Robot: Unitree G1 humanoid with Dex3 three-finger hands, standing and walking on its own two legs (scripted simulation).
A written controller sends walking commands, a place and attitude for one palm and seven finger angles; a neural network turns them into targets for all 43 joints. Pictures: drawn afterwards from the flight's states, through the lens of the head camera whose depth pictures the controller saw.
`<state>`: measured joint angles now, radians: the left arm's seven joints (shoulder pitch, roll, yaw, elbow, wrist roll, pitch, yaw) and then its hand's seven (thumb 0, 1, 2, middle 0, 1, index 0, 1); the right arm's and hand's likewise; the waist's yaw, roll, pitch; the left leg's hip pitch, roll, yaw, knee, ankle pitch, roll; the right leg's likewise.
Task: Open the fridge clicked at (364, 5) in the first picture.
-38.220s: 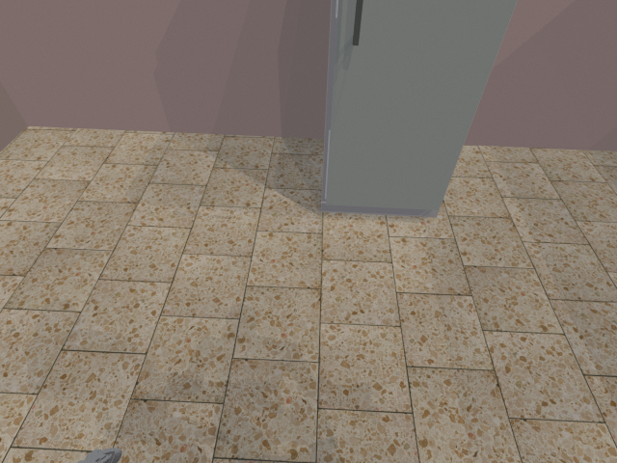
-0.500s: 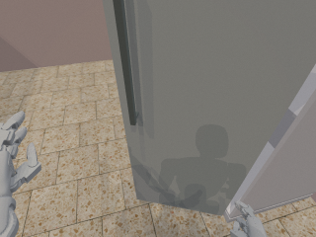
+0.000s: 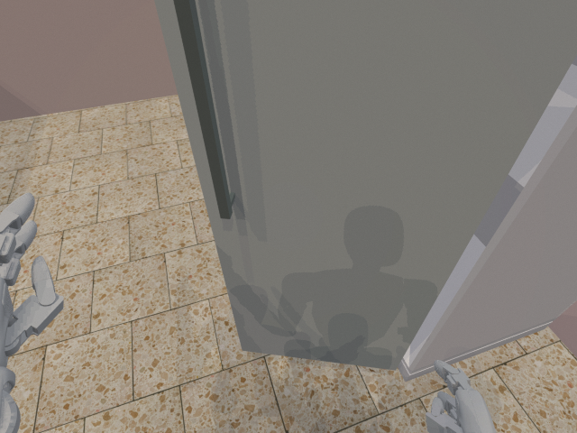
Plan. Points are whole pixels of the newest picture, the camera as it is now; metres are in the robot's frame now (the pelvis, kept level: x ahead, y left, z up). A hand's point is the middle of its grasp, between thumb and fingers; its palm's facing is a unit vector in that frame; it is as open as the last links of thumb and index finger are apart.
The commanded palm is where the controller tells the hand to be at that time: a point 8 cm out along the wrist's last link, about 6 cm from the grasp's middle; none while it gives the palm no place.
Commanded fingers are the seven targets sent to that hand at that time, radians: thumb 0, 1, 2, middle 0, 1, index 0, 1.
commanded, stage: step back with the hand held close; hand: left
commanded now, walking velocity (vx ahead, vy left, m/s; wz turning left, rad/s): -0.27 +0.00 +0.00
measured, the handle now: (207, 92) +0.48 +0.16 +0.25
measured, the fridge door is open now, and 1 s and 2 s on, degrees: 64 64 64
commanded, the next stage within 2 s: stop stepping back and stand still in 1.04 s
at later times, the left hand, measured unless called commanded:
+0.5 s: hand out of the picture +0.12 +0.29 +0.15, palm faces +0.48 -0.75 -0.45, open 7.4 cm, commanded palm +0.05 +0.32 +0.17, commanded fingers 0.00 0.90 0.90 -0.20 -0.30 -0.20 -0.30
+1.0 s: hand out of the picture +0.06 +0.29 +0.17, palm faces +0.40 -0.83 -0.39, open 7.4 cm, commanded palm +0.00 +0.33 +0.17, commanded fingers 0.00 0.90 0.90 -0.20 -0.30 -0.20 -0.30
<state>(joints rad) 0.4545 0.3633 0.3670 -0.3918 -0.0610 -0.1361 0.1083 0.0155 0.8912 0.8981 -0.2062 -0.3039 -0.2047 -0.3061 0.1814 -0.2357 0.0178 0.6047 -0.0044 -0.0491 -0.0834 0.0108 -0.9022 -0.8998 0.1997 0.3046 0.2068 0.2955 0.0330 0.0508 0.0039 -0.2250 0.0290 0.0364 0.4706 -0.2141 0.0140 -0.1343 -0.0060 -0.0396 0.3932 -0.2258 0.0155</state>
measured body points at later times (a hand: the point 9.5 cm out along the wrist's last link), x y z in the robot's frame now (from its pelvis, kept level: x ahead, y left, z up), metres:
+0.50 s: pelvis -0.07 +0.02 -0.02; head -0.07 +0.03 +0.43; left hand +0.09 +0.33 +0.18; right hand +0.10 -0.21 -0.09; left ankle +0.02 +0.11 -0.74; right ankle -0.01 -0.13 -0.74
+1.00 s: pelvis -0.15 +0.04 -0.01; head -0.15 +0.07 +0.44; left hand +0.03 +0.33 +0.19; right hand +0.03 -0.19 -0.08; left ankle -0.04 +0.11 -0.74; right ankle -0.21 -0.11 -0.74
